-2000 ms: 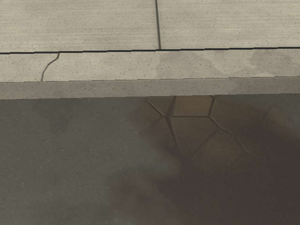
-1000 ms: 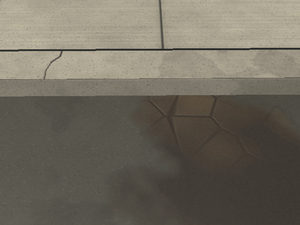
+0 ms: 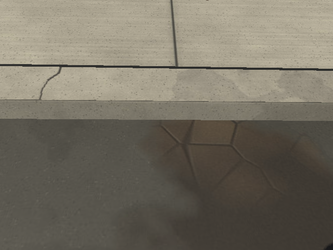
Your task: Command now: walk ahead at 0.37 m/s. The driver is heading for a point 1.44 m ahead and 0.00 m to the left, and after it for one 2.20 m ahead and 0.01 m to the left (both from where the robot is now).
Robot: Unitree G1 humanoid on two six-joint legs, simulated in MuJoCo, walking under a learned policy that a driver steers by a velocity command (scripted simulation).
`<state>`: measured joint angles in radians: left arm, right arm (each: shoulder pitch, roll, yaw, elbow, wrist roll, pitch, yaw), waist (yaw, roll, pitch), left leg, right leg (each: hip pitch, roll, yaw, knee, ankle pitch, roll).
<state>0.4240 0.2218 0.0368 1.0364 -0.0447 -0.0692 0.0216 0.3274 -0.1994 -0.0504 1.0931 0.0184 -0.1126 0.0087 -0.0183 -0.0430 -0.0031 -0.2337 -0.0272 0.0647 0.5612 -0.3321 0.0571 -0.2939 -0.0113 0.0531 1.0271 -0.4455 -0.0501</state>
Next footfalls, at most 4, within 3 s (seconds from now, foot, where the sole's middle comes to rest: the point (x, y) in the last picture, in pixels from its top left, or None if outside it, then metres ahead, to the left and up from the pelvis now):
0.40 right None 0.39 -0.15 -0.77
0.96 left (148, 209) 0.70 0.06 -0.77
1.50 right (190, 159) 0.96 -0.13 -0.77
2.18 left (145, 80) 1.39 0.10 -0.63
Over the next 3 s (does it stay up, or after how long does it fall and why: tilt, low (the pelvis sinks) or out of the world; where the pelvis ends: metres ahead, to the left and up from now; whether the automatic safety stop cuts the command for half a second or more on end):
stays up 1.71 0.03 0.15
